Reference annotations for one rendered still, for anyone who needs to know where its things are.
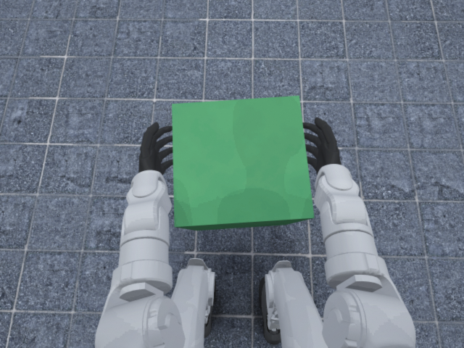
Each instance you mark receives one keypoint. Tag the robot foot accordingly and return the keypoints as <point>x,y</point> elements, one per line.
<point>208,326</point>
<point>271,336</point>

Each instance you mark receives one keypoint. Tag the robot right foot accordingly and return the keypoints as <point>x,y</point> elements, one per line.
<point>271,336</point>

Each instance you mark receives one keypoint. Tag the robot left foot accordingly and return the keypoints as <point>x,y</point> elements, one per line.
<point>208,326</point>

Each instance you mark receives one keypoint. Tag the right robot upper arm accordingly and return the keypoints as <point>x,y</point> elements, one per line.
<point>362,319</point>

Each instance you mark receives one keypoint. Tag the robot right hand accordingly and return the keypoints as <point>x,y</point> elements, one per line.
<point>326,151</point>

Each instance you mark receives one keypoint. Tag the robot left forearm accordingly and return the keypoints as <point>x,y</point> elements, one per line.
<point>143,268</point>

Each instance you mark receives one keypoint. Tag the robot right forearm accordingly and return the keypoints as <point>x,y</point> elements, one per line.
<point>352,257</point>

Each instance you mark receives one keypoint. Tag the carton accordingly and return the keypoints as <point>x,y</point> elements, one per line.
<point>239,164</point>

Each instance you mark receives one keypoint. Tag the left robot upper arm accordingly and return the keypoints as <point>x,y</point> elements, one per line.
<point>150,322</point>

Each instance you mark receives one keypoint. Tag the robot left hand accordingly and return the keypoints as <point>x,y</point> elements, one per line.
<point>151,157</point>

